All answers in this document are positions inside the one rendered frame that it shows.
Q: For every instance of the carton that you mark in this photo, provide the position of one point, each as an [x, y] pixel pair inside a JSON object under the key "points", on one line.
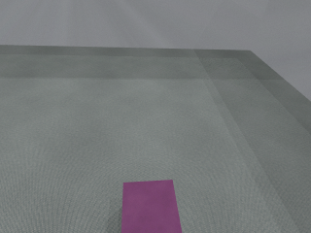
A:
{"points": [[150, 207]]}

